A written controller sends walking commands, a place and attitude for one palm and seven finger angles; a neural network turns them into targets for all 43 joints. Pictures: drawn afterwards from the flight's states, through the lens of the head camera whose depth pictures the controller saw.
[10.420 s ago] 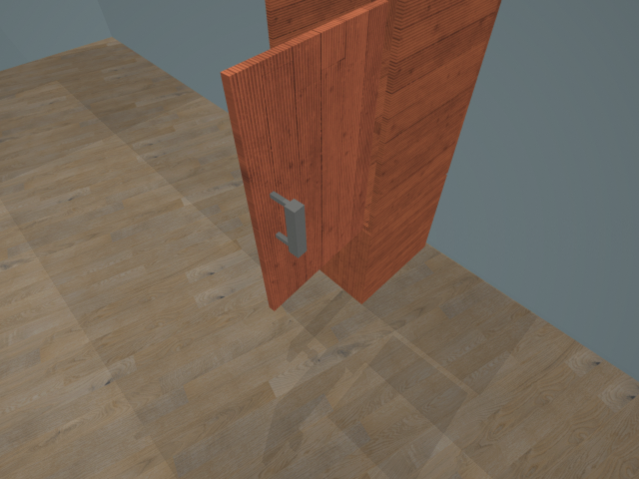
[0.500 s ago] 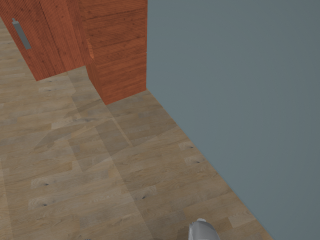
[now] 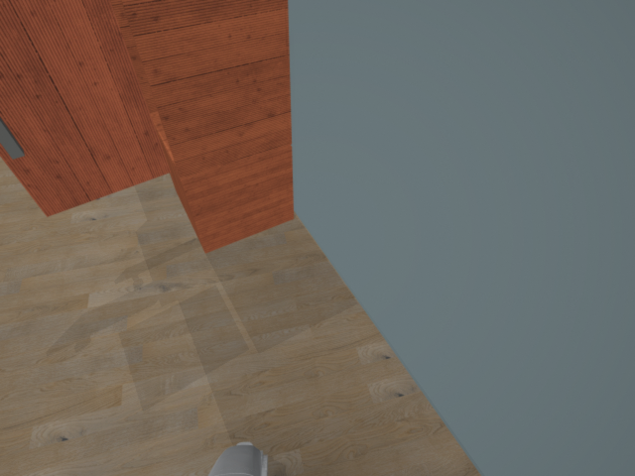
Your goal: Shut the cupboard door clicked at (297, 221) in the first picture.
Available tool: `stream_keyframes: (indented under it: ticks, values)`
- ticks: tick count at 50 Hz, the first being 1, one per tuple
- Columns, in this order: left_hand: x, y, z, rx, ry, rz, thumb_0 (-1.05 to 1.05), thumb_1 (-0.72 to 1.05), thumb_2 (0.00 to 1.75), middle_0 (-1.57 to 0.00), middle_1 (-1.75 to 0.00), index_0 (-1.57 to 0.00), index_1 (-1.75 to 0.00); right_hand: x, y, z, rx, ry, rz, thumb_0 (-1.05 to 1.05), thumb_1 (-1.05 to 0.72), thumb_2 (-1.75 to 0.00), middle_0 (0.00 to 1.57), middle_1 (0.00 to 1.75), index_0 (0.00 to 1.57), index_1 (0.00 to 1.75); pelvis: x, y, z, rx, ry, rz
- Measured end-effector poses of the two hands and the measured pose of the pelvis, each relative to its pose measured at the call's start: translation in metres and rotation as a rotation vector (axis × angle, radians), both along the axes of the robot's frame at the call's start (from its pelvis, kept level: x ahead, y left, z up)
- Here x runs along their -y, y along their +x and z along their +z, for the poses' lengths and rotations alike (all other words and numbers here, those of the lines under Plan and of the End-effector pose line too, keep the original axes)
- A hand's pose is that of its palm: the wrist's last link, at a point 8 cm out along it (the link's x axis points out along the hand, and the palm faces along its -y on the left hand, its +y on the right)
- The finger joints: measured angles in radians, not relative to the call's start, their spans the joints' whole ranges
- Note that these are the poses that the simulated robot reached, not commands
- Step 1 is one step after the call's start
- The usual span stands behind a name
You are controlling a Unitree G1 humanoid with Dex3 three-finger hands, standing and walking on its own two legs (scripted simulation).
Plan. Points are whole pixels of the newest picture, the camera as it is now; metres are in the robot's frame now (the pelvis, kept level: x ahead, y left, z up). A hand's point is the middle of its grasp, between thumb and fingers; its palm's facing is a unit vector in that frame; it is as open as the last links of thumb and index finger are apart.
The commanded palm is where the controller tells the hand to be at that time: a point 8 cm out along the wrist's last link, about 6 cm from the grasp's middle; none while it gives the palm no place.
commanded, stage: walk to a spot facing it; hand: left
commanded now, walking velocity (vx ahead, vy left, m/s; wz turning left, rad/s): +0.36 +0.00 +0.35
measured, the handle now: out of the picture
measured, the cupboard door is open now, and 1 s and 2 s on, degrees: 94 94 94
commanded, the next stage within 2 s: turn to face it in 0.30 s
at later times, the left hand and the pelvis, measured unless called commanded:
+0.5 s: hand (157, 420) +0.23 +0.26 -0.18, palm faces +0.15 -0.98 -0.16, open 7.3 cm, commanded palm none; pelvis +0.21 +0.08 +0.00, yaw +5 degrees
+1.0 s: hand (170, 363) +0.31 +0.25 -0.16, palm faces +0.37 -0.90 -0.23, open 7.3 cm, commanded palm none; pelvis +0.29 +0.05 +0.00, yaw +21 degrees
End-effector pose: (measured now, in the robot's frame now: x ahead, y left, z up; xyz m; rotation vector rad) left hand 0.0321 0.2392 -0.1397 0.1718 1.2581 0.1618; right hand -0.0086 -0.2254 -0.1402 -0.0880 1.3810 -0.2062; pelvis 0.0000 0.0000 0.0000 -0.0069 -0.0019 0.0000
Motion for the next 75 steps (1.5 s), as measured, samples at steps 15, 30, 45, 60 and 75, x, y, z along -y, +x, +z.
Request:
stream_keyframes:
  ticks: [15,30,45,60,75]
  values:
    - [-0.021,-0.009,-0.032,-0.348,-0.126,0.207,0.0,0.91,0.89,-0.2,-0.3,-0.2,-0.3,-0.063,0.307,0.009,0.356,-0.071,0.279,0.01,-0.91,-0.9,0.2,0.3,0.2,0.3,-0.062,0.144,-0.025,0.014,-0.005,0.076]
    - [-0.078,0.253,-0.001,0.073,-0.021,0.117,0.01,0.93,0.9,-0.2,-0.3,-0.2,-0.3,-0.066,0.268,0.009,0.011,-0.057,0.172,0.0,-0.94,-0.9,0.2,0.3,0.2,0.3,-0.072,0.238,0.001,0.009,0.004,0.136]
    - [-0.052,0.301,0.014,0.167,0.041,0.219,0.0,0.91,0.89,-0.2,-0.3,-0.2,-0.3,-0.033,0.369,-0.011,-0.032,-0.026,0.29,0.01,-0.91,-0.9,0.2,0.3,0.2,0.3,-0.043,0.287,-0.005,0.008,0.024,0.31]
    - [-0.086,0.145,-0.029,-0.096,-0.006,0.519,0.0,0.91,0.89,-0.2,-0.3,-0.2,-0.3,-0.136,0.532,0.025,0.339,-0.081,0.641,0.01,-0.91,-0.9,0.2,0.3,0.2,0.3,-0.084,0.282,-0.02,0.013,0.002,0.451]
    - [-0.086,0.153,-0.003,-0.056,0.004,0.54,0.0,0.91,0.9,-0.2,-0.3,-0.2,-0.3,-0.15,0.47,0.011,0.174,-0.003,0.652,0.01,-0.9,-0.9,0.2,0.3,0.21,0.3,-0.084,0.276,-0.002,-0.003,-0.016,0.511]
